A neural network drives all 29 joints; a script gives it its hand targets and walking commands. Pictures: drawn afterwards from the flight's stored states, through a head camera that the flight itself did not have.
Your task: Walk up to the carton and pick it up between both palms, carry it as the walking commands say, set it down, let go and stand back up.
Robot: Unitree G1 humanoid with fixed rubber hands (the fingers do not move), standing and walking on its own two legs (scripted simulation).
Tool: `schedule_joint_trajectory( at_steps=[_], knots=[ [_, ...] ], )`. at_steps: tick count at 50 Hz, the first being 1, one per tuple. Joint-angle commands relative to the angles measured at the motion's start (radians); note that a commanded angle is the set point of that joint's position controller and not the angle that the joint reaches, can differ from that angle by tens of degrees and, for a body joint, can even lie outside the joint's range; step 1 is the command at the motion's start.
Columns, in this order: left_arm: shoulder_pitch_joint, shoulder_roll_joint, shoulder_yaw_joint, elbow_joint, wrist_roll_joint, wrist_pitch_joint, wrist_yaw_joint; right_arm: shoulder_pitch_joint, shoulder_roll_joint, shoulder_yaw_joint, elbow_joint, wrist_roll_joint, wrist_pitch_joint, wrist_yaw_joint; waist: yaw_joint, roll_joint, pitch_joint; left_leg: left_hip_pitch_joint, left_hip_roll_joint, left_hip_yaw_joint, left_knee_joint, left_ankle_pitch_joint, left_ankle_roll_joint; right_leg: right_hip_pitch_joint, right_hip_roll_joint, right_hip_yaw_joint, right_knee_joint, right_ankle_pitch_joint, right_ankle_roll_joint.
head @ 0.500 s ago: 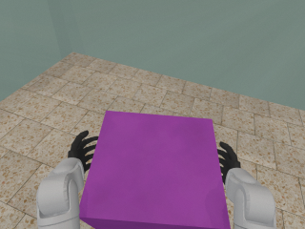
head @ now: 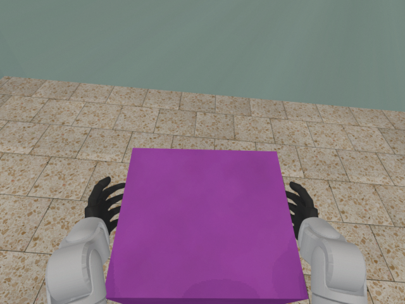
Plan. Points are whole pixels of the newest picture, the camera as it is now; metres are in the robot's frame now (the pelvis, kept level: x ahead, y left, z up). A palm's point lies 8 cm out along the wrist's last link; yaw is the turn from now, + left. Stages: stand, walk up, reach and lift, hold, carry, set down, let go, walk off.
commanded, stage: carry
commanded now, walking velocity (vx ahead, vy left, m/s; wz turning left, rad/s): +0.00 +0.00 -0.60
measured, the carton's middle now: (202, 233) +0.27 +0.00 +0.01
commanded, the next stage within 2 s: none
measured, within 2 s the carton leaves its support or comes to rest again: neither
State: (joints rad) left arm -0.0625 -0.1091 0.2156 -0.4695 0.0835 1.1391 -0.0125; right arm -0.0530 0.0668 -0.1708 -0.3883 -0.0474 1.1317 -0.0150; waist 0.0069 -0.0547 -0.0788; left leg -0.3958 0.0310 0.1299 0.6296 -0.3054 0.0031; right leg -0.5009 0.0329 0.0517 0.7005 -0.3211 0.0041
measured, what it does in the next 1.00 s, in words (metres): walks backwards, turning right: right foot, then left foot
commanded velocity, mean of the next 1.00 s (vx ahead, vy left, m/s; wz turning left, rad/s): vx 0.00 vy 0.00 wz -0.60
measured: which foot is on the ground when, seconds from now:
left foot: down 0.00-0.36, up 0.38-0.68, down 0.70-1.00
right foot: up 0.00-0.34, down 0.36-0.72, up 0.74-1.00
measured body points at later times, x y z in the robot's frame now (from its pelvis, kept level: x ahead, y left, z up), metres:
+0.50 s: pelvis -0.07 -0.03 +0.00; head -0.05 -0.04 +0.45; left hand +0.25 +0.03 +0.07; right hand +0.10 -0.30 +0.05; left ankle -0.02 +0.10 -0.67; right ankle -0.08 -0.13 -0.72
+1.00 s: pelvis -0.12 +0.00 +0.01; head -0.11 +0.01 +0.46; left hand +0.21 -0.01 +0.09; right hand -0.02 -0.29 +0.08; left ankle -0.04 +0.08 -0.72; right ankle -0.20 -0.10 -0.68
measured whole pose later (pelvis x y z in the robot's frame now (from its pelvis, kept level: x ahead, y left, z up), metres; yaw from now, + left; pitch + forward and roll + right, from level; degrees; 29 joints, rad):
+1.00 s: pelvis -0.12 +0.00 +0.01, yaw -38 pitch +3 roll -3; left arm -0.12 -0.06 0.21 -0.41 0.05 1.17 -0.03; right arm -0.03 0.09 -0.17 -0.42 -0.09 1.16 -0.03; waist 0.02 0.02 -0.06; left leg -0.37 0.20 0.26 0.61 -0.28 0.00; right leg -0.47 -0.03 -0.09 0.85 -0.44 0.04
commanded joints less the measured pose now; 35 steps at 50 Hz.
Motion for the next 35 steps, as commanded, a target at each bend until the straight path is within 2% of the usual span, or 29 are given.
schedule_joint_trajectory(
  at_steps=[1, 2, 3, 5, 6, 8, 10, 12, 13, 14, 15, 16, 17, 18, 19, 20, 21, 22, 23, 24, 25, 26, 27, 28, 29, 30, 33, 34, 35],
  knots=[
    [-0.453, -0.732, -0.858, -0.048, -0.390, 0.033, -0.204, -0.416, 0.754, 0.727, -0.131, 0.328, 0.012, 0.223, -0.011, 0.291, -0.197, 0.258, 0.505, -0.440, -0.317, 0.355, 0.177, -0.223, -0.058, -0.043, 0.431, -0.274, 0.013],
    [-0.467, -0.734, -0.844, -0.033, -0.396, 0.030, -0.209, -0.431, 0.754, 0.727, -0.128, 0.327, 0.013, 0.222, -0.007, 0.181, -0.183, 0.183, 0.451, -0.369, -0.323, 0.277, 0.166, -0.198, -0.068, -0.030, 0.494, -0.197, 0.016],
    [-0.448, -0.735, -0.842, -0.010, -0.402, 0.032, -0.211, -0.462, 0.748, 0.733, -0.158, 0.330, 0.011, 0.218, -0.001, 0.125, -0.168, 0.147, 0.396, -0.263, -0.318, 0.219, 0.131, -0.167, -0.079, -0.037, 0.524, -0.118, 0.023],
    [-0.472, -0.740, -0.848, 0.008, -0.412, 0.037, -0.209, -0.497, 0.727, 0.724, -0.174, 0.321, 0.015, 0.211, 0.000, 0.215, -0.141, 0.119, 0.317, -0.094, -0.307, 0.158, 0.077, -0.136, -0.071, -0.092, 0.475, -0.056, 0.044],
    [-0.488, -0.733, -0.843, -0.009, -0.421, 0.038, -0.206, -0.480, 0.710, 0.720, -0.170, 0.316, 0.015, 0.209, -0.007, 0.230, -0.137, 0.136, 0.313, -0.083, -0.305, 0.156, 0.072, -0.142, -0.067, -0.111, 0.435, -0.059, 0.049],
    [-0.449, -0.730, -0.836, 0.024, -0.413, 0.046, -0.200, -0.466, 0.694, 0.717, -0.176, 0.314, 0.022, 0.206, -0.020, 0.218, -0.174, 0.197, 0.333, -0.078, -0.268, 0.258, 0.092, -0.108, -0.067, -0.130, 0.340, -0.105, 0.054],
    [-0.461, -0.740, -0.834, 0.025, -0.410, 0.051, -0.194, -0.475, 0.714, 0.722, -0.167, 0.326, 0.030, 0.211, -0.023, 0.255, -0.202, 0.240, 0.364, -0.074, -0.228, 0.411, 0.111, -0.066, -0.068, -0.140, 0.239, -0.154, 0.046],
    [-0.431, -0.746, -0.829, 0.033, -0.398, 0.050, -0.190, -0.473, 0.721, 0.733, -0.179, 0.337, 0.032, 0.216, -0.025, 0.266, -0.221, 0.260, 0.383, -0.057, -0.207, 0.459, 0.110, -0.018, -0.039, -0.185, 0.161, -0.163, 0.037],
    [-0.446, -0.755, -0.825, 0.028, -0.393, 0.049, -0.191, -0.489, 0.720, 0.734, -0.179, 0.340, 0.033, 0.217, -0.023, 0.297, -0.233, 0.264, 0.397, -0.051, -0.200, 0.435, 0.097, 0.017, -0.042, -0.184, 0.104, -0.142, 0.031],
    [-0.421, -0.752, -0.811, 0.040, -0.383, 0.050, -0.188, -0.490, 0.734, 0.744, -0.183, 0.346, 0.033, 0.216, -0.024, 0.291, -0.244, 0.289, 0.399, -0.053, -0.167, 0.451, 0.092, 0.034, -0.022, -0.207, 0.032, -0.126, 0.023],
    [-0.413, -0.759, -0.810, 0.048, -0.378, 0.050, -0.187, -0.482, 0.736, 0.743, -0.176, 0.342, 0.036, 0.216, -0.016, 0.297, -0.246, 0.281, 0.389, -0.011, -0.134, 0.450, 0.068, 0.089, -0.014, -0.225, -0.070, -0.046, 0.019],
    [-0.379, -0.753, -0.804, 0.057, -0.368, 0.049, -0.187, -0.483, 0.743, 0.750, -0.181, 0.346, 0.035, 0.216, -0.008, 0.285, -0.245, 0.235, 0.375, 0.016, -0.082, 0.398, 0.023, 0.176, -0.015, -0.208, -0.218, 0.043, 0.016],
    [-0.368, -0.749, -0.797, 0.059, -0.358, 0.048, -0.188, -0.488, 0.745, 0.752, -0.183, 0.342, 0.034, 0.216, -0.001, 0.169, -0.252, 0.153, 0.349, 0.061, 0.032, 0.334, -0.034, 0.309, -0.055, -0.139, -0.344, 0.110, 0.008],
    [-0.356, -0.749, -0.783, 0.067, -0.350, 0.050, -0.190, -0.480, 0.731, 0.753, -0.162, 0.338, 0.037, 0.215, 0.005, 0.020, -0.252, -0.059, 0.302, 0.083, 0.181, 0.047, -0.095, 0.469, -0.222, 0.083, -0.343, 0.367, -0.024],
    [-0.334, -0.732, -0.777, 0.083, -0.328, 0.040, -0.188, -0.521, 0.745, 0.775, -0.192, 0.349, 0.046, 0.222, 0.003, -0.283, -0.235, -0.280, 0.126, 0.078, 0.294, -0.378, -0.148, 0.512, -0.404, 0.336, -0.284, 0.850, -0.182],
    [-0.381, -0.750, -0.767, 0.047, -0.341, 0.036, -0.189, -0.571, 0.763, 0.793, -0.201, 0.360, 0.047, 0.230, 0.008, -0.221, -0.264, -0.251, 0.160, -0.040, 0.416, -0.392, -0.146, 0.519, -0.365, 0.255, -0.209, 0.969, -0.223],
    [-0.370, -0.750, -0.776, 0.037, -0.336, 0.029, -0.187, -0.580, 0.786, 0.801, -0.201, 0.380, 0.037, 0.236, 0.006, -0.140, -0.281, -0.269, 0.130, -0.043, 0.447, -0.349, -0.144, 0.504, -0.328, 0.201, -0.197, 0.899, -0.201],
    [-0.396, -0.768, -0.786, -0.018, -0.352, 0.019, -0.183, -0.579, 0.816, 0.810, -0.190, 0.398, 0.028, 0.243, 0.000, -0.095, -0.276, -0.278, 0.133, -0.067, 0.466, -0.279, -0.139, 0.495, -0.303, 0.154, -0.193, 0.824, -0.177],
    [-0.400, -0.783, -0.786, -0.026, -0.352, 0.014, -0.180, -0.581, 0.826, 0.813, -0.193, 0.417, 0.021, 0.245, 0.001, -0.126, -0.280, -0.266, 0.129, -0.066, 0.474, -0.211, -0.134, 0.451, -0.268, 0.122, -0.199, 0.777, -0.162],
    [-0.402, -0.791, -0.787, -0.042, -0.349, 0.009, -0.180, -0.572, 0.826, 0.813, -0.202, 0.419, 0.015, 0.244, -0.001, -0.077, -0.301, -0.247, 0.116, -0.064, 0.478, -0.178, -0.138, 0.435, -0.249, 0.116, -0.212, 0.682, -0.167],
    [-0.392, -0.786, -0.782, -0.045, -0.342, 0.008, -0.178, -0.585, 0.830, 0.817, -0.215, 0.422, 0.014, 0.242, -0.002, -0.093, -0.298, -0.233, 0.102, -0.056, 0.464, -0.155, -0.134, 0.406, -0.249, 0.117, -0.220, 0.621, -0.167],
    [-0.387, -0.786, -0.782, -0.049, -0.347, 0.007, -0.177, -0.572, 0.814, 0.813, -0.220, 0.424, 0.012, 0.238, 0.000, -0.064, -0.298, -0.232, 0.085, -0.049, 0.444, -0.153, -0.129, 0.393, -0.243, 0.136, -0.232, 0.551, -0.172],
    [-0.384, -0.782, -0.785, -0.058, -0.347, 0.007, -0.177, -0.567, 0.812, 0.812, -0.226, 0.421, 0.011, 0.235, 0.002, -0.076, -0.301, -0.229, 0.084, -0.061, 0.401, -0.167, -0.125, 0.390, -0.243, 0.169, -0.240, 0.510, -0.182],
    [-0.362, -0.777, -0.783, -0.038, -0.347, 0.010, -0.178, -0.563, 0.800, 0.810, -0.232, 0.420, 0.011, 0.231, 0.002, -0.098, -0.303, -0.221, 0.066, -0.052, 0.354, -0.176, -0.120, 0.401, -0.250, 0.179, -0.228, 0.557, -0.188],
    [-0.357, -0.769, -0.785, -0.050, -0.350, 0.010, -0.180, -0.543, 0.796, 0.807, -0.219, 0.414, 0.014, 0.229, 0.005, -0.087, -0.323, -0.212, 0.048, -0.053, 0.342, -0.184, -0.112, 0.416, -0.269, 0.241, -0.236, 0.581, -0.192],
    [-0.365, -0.766, -0.789, -0.041, -0.348, 0.014, -0.182, -0.544, 0.795, 0.799, -0.220, 0.406, 0.013, 0.228, 0.005, -0.090, -0.326, -0.175, 0.043, -0.064, 0.294, -0.173, -0.102, 0.387, -0.278, 0.254, -0.249, 0.546, -0.195],
    [-0.363, -0.752, -0.803, -0.043, -0.357, 0.015, -0.185, -0.485, 0.780, 0.782, -0.177, 0.383, 0.013, 0.227, 0.004, -0.109, -0.327, -0.031, -0.002, -0.046, 0.076, -0.138, -0.081, 0.337, -0.239, 0.238, -0.243, 0.511, -0.163],
    [-0.366, -0.743, -0.812, -0.042, -0.364, 0.015, -0.187, -0.456, 0.772, 0.775, -0.174, 0.373, 0.011, 0.227, -0.006, -0.105, -0.322, 0.075, -0.010, -0.026, -0.084, -0.075, -0.078, 0.286, -0.195, 0.205, -0.209, 0.508, -0.135],
    [-0.369, -0.750, -0.815, -0.019, -0.366, 0.021, -0.190, -0.464, 0.770, 0.770, -0.165, 0.370, 0.011, 0.228, -0.013, -0.097, -0.335, 0.220, 0.029, -0.043, -0.213, 0.032, -0.077, 0.211, -0.160, 0.171, -0.149, 0.491, -0.096]
  ],
)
